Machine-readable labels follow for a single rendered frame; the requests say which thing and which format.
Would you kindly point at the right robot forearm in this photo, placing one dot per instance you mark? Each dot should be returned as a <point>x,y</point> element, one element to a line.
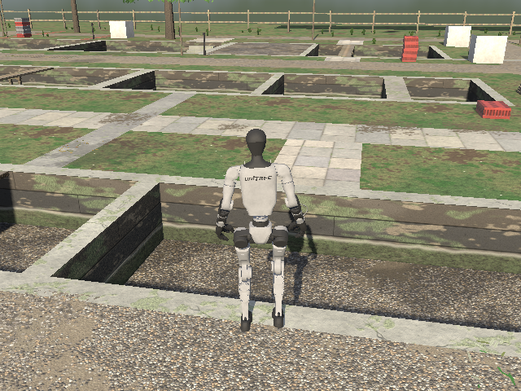
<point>297,212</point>

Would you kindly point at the robot left upper arm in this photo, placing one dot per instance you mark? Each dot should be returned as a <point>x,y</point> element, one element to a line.
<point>232,173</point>

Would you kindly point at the left robot forearm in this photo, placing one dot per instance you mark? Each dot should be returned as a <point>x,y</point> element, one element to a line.
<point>222,215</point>

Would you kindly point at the robot right hand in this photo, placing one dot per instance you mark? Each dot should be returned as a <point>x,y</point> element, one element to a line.
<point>296,226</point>

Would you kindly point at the left robot shin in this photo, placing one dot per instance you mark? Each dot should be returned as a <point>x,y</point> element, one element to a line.
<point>244,294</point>

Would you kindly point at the robot right upper arm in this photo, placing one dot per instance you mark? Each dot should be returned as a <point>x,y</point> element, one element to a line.
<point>287,184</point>

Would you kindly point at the robot left hand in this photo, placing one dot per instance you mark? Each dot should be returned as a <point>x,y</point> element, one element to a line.
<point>227,228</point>

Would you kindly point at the robot right thigh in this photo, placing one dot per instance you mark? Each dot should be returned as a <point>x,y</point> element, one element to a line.
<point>279,242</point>

